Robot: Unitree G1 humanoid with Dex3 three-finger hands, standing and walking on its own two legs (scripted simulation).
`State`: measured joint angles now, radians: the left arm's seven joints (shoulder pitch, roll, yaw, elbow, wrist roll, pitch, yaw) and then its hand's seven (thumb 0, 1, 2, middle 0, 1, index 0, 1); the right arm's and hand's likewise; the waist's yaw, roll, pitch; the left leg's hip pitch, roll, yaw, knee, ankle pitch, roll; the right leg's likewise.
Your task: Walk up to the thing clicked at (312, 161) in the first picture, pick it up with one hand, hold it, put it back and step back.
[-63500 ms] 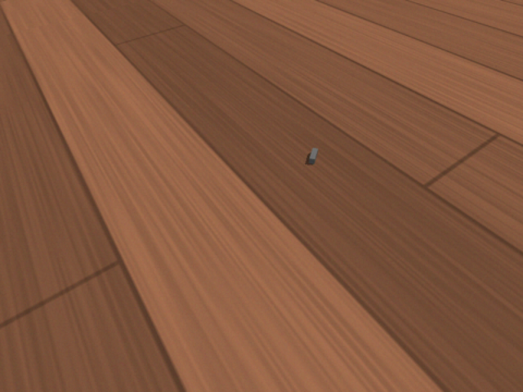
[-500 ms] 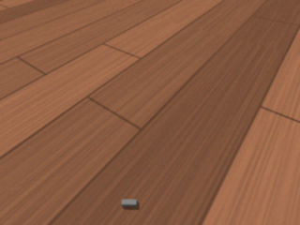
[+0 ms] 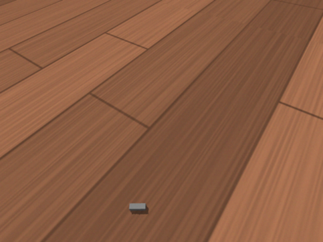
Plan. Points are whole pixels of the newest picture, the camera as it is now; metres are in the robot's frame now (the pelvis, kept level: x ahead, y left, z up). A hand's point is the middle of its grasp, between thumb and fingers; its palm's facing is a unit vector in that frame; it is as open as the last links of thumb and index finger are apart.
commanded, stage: step back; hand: left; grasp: from above
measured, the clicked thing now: (137, 206) +0.41 +0.19 -0.76
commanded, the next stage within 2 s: none
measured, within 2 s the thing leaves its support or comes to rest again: neither
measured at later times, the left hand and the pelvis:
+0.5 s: hand out of the picture +0.05 +0.29 -0.18, palm faces -0.12 -0.93 -0.36, open 7.4 cm; pelvis -0.09 +0.04 -0.01, yaw -4 degrees
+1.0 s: hand out of the picture -0.09 +0.29 -0.16, palm faces -0.02 -0.92 -0.39, open 7.4 cm; pelvis -0.24 +0.03 -0.03, yaw -1 degrees
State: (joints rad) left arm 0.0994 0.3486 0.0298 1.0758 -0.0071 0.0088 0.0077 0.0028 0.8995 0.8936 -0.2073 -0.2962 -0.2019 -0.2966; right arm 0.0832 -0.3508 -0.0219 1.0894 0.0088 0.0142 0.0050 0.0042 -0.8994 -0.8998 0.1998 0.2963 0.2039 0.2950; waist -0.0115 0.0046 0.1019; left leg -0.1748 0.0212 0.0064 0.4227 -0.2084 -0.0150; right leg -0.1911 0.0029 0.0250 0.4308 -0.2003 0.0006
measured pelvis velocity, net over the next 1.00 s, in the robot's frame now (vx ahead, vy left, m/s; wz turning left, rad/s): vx -0.24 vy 0.03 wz -0.01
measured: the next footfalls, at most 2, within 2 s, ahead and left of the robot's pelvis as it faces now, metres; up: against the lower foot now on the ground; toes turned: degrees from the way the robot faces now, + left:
right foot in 0.62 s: -0.10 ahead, -0.10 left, +0.00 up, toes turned -1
left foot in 1.00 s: -0.20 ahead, +0.13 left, +0.00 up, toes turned -4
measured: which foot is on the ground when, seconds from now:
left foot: down 0.00-0.66, up 0.68-0.98, down 1.00-1.00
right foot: down 0.00-0.22, up 0.24-0.60, down 0.62-1.00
